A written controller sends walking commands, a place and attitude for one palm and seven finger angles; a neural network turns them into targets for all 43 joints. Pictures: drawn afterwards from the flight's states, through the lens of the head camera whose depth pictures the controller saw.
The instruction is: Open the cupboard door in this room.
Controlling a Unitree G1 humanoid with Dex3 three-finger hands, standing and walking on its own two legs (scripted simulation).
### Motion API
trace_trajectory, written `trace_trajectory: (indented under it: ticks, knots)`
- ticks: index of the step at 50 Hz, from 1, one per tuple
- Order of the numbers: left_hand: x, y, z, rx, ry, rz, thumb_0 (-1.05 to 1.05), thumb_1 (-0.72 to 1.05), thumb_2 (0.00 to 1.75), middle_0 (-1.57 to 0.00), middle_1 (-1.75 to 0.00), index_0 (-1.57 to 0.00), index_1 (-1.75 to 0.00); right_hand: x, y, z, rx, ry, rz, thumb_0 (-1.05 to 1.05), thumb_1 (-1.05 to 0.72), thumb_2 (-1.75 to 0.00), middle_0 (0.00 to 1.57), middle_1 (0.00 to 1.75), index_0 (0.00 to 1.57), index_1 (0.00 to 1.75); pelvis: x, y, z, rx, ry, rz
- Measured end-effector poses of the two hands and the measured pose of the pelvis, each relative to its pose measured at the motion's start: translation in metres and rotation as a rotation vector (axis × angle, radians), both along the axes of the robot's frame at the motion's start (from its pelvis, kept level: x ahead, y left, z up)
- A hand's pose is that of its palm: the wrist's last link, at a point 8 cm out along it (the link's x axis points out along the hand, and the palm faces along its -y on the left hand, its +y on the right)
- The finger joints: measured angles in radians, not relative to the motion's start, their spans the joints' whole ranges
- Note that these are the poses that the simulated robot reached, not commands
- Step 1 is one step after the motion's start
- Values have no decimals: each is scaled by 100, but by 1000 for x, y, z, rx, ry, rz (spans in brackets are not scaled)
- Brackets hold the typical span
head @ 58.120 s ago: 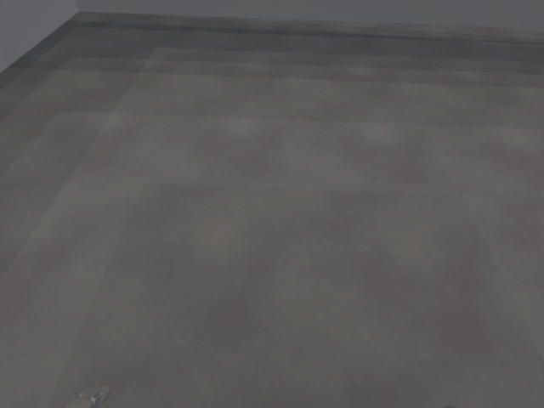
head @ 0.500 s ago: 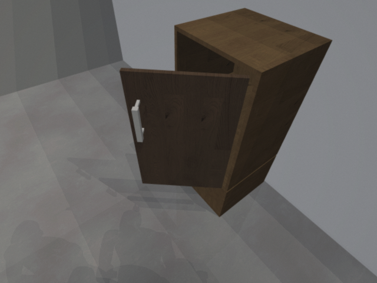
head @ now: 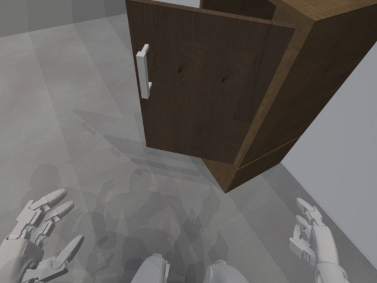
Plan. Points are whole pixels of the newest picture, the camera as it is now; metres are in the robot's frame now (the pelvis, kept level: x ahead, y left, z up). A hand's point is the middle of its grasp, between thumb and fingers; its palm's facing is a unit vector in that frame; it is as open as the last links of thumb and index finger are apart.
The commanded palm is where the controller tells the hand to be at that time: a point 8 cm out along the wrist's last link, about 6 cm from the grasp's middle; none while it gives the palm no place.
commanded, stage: raise the hand with hooked fingers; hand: left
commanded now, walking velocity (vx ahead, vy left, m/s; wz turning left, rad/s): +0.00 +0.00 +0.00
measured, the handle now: (145, 72) +0.61 +0.20 +0.05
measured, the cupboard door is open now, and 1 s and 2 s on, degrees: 49 49 49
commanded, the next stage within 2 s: move the hooked fingers beside the handle in 1.52 s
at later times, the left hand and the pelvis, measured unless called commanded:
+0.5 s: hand (61, 205) +0.23 +0.28 +0.03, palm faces -0.07 -1.00 -0.04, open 12.5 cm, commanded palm +0.22 +0.33 +0.05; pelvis +0.00 +0.05 +0.00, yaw -2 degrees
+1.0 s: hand (41, 167) +0.29 +0.32 +0.07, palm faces -0.05 -1.00 -0.07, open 13.9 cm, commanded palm +0.27 +0.37 +0.06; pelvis +0.00 +0.06 +0.01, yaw -2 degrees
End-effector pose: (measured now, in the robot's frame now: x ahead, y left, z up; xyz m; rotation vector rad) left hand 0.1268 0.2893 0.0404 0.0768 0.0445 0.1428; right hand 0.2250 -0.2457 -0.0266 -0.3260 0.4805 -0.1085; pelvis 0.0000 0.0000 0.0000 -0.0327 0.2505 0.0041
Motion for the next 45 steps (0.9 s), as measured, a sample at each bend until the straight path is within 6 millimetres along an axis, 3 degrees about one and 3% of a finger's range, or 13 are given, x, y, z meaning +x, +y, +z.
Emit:
trace_trajectory:
  ticks: [4, 8, 12, 18, 26, 34, 39, 45]
  knots:
    - [33, 1, 17, 53, -115, -115, 1, 33, 66, -23, -66, -24, -67, -4, 27, -35, 68, 74, 36, 2, -91, -90, 20, 30, 20, 30, -1, 6, -7, -19, 28, 10]
    - [73, -1, -4, -15, 42, -279, 1, 24, 62, -24, -72, -25, -73, -28, 46, -56, 147, 150, -6, 2, -91, -90, 20, 30, 20, 30, -3, 14, -7, -13, 49, -10]
    - [90, 7, -5, -68, 133, -275, 1, 14, 58, -25, -78, -26, -79, -57, 50, -55, 168, 210, -80, 2, -91, -90, 20, 30, 21, 30, 2, 23, 2, -4, 55, -35]
    - [86, 32, 22, -25, 6, -126, 0, 1, 52, -26, -87, -26, -88, -82, 40, -44, 108, 257, -136, 2, -90, -90, 20, 30, 20, 30, 9, 37, 10, -6, 58, -38]
    - [93, 42, -11, -40, 80, -223, 0, -18, 44, -27, -99, -28, -100, -72, 33, -32, 3, 226, -111, 2, -91, -90, 20, 30, 20, 30, 4, 52, 2, -24, 62, -29]
    - [110, 64, 29, 3, -67, -192, -1, -37, 36, -29, -111, -29, -112, -55, 56, -15, 16, 171, -61, 2, -91, -90, 20, 30, 20, 30, 5, 60, 10, -36, 45, -23]
    - [117, 82, 18, -23, 27, -163, -1, -44, 32, -29, -116, -30, -117, -52, 68, -17, 43, 179, -36, 2, -91, -90, 20, 30, 20, 30, 4, 63, 12, -37, 47, -18]
    - [127, 82, 16, -29, 39, -195, -1, -48, 31, -29, -119, -30, -119, -60, 69, -20, 33, 213, -33, 2, -90, -90, 20, 30, 20, 30, 3, 63, 13, -39, 41, -19]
